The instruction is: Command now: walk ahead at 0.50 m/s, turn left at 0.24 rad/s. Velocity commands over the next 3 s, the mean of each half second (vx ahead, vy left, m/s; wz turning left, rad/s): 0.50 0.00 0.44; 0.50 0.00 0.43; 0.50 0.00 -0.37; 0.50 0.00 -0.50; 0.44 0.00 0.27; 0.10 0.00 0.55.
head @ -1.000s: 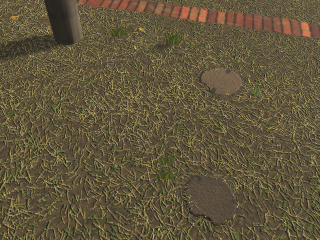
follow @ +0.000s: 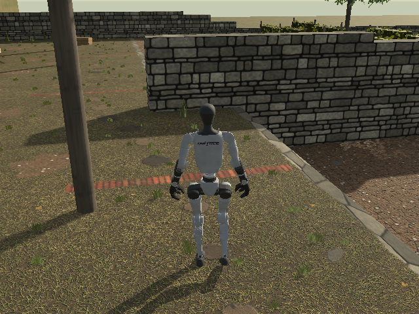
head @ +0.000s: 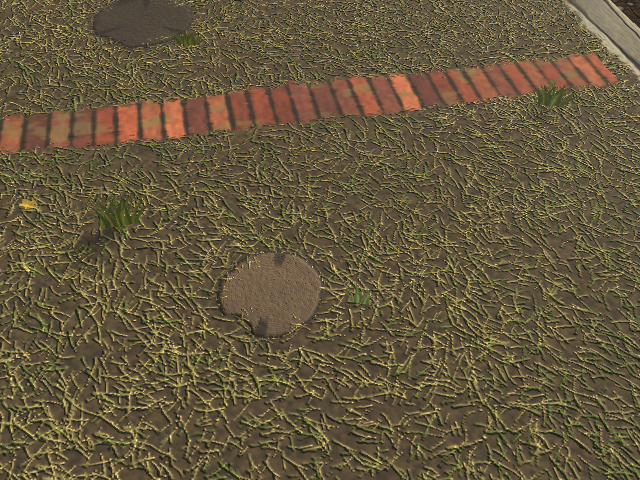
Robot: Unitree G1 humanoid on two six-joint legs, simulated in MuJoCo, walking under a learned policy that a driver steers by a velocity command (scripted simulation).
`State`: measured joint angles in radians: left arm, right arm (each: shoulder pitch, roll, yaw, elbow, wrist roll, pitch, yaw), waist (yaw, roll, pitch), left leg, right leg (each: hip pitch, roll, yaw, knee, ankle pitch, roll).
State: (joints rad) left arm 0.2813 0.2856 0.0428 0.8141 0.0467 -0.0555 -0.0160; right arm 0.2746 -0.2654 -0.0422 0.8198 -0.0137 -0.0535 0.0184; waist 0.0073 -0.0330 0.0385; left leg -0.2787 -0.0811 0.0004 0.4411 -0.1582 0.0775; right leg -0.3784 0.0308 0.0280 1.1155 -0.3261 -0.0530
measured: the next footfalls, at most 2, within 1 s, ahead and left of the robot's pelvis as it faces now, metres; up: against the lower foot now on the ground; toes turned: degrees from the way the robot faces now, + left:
right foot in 0.36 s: +0.35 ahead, -0.10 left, +0.00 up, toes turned +13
left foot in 0.88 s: +0.52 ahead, +0.21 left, +0.00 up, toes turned +33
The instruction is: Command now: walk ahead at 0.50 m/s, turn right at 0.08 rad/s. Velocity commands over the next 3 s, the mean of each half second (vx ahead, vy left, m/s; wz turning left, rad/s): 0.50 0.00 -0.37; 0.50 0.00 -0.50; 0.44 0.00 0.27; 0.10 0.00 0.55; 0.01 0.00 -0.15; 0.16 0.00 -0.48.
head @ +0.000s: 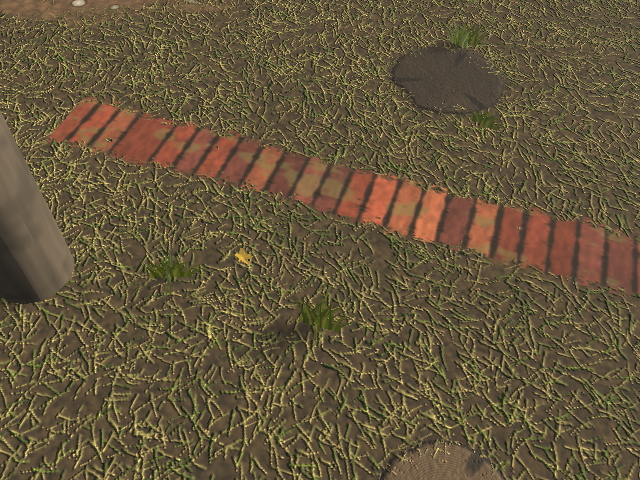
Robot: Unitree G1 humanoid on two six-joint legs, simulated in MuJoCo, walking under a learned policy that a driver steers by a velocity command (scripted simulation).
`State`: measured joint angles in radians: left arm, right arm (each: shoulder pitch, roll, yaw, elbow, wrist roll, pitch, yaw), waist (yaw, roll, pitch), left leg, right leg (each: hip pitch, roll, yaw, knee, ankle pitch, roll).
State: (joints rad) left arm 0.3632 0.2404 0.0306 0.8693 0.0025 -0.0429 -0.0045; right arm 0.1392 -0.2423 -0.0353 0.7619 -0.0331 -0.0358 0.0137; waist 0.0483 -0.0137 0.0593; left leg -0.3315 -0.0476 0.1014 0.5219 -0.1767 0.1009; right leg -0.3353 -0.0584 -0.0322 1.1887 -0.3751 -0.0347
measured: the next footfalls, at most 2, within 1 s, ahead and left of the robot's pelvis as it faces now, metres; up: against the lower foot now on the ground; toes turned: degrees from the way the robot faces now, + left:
right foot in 0.44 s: +0.36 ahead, -0.13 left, +0.00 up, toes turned -18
left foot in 0.96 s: +0.71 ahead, -0.11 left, +0.00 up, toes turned -31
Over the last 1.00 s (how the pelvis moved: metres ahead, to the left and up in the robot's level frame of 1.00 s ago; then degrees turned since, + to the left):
0.47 0.11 -0.01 29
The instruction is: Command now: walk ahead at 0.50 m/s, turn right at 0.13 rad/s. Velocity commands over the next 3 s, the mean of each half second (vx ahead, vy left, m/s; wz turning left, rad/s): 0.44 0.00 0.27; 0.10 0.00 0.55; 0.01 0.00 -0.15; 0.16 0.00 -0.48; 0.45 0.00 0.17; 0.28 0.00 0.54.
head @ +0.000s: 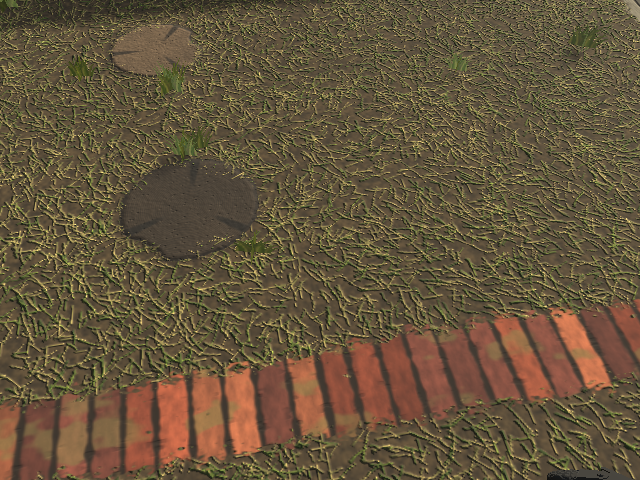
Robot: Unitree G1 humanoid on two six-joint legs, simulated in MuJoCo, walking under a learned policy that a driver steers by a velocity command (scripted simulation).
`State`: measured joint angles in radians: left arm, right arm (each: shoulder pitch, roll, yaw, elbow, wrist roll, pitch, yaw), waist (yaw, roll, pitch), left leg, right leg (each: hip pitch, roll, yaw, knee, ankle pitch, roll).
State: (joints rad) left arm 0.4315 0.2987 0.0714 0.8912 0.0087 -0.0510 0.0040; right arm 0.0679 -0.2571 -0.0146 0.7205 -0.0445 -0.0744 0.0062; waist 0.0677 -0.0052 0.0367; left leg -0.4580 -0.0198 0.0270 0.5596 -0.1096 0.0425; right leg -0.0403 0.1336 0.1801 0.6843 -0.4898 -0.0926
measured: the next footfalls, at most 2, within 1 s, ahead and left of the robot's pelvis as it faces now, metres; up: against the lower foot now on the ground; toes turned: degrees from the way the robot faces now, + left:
right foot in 0.46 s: +0.39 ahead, -0.08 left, +0.00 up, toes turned +12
left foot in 0.92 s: +0.29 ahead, +0.12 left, +0.00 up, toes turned +30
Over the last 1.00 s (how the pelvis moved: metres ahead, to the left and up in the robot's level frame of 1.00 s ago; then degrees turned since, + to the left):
0.54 -0.12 -0.01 -31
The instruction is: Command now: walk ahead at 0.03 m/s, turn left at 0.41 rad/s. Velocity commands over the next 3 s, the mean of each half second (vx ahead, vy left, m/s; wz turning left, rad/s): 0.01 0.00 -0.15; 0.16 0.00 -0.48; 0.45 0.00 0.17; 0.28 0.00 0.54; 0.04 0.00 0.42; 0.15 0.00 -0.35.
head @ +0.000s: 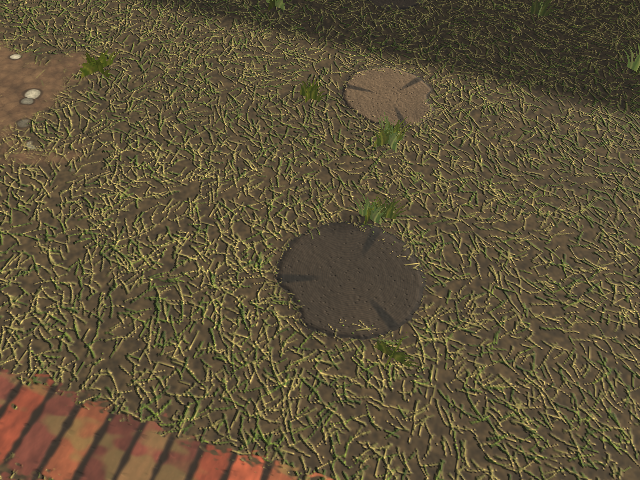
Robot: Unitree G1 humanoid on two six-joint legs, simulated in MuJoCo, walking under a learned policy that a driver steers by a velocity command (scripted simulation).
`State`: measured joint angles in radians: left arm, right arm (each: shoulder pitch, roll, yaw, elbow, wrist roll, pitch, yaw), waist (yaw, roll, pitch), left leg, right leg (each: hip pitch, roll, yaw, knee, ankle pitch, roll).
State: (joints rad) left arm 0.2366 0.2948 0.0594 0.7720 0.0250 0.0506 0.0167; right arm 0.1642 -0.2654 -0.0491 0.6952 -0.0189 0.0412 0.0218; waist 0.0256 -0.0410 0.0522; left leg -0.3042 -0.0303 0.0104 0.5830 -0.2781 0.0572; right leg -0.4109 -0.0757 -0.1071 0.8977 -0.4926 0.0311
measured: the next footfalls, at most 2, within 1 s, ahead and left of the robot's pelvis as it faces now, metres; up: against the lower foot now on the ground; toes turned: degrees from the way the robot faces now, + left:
right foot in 0.36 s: +0.01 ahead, -0.10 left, +0.00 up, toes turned -5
left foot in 0.76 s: +0.05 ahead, +0.10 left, +0.00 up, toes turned -23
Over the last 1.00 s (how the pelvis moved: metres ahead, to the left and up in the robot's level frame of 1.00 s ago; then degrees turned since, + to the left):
0.28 0.02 0.01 31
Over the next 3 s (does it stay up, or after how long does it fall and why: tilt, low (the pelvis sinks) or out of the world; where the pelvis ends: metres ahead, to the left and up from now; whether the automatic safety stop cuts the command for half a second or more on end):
stays up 0.47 -0.23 0.02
